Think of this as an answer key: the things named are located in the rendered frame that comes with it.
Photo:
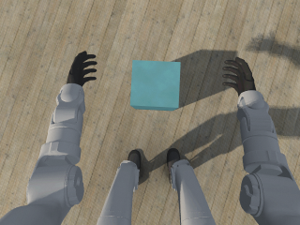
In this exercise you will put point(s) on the robot left forearm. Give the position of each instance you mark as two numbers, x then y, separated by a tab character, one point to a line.
62	146

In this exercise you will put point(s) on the robot left upper arm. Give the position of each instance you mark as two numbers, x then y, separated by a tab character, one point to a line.
52	191

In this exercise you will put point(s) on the right robot shin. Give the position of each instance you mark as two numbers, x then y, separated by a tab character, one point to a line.
181	162

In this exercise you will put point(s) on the carton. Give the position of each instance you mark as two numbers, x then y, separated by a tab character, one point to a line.
155	85

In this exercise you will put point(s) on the left robot hand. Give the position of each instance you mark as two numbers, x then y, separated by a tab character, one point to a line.
77	71

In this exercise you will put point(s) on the robot left foot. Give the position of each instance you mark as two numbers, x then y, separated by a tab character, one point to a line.
135	156

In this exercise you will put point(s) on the right robot hand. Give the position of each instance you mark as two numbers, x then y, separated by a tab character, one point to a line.
244	80

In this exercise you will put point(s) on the robot right upper arm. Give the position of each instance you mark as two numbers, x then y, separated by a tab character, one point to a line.
270	199

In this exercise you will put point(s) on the robot right forearm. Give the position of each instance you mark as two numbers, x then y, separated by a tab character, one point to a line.
259	138

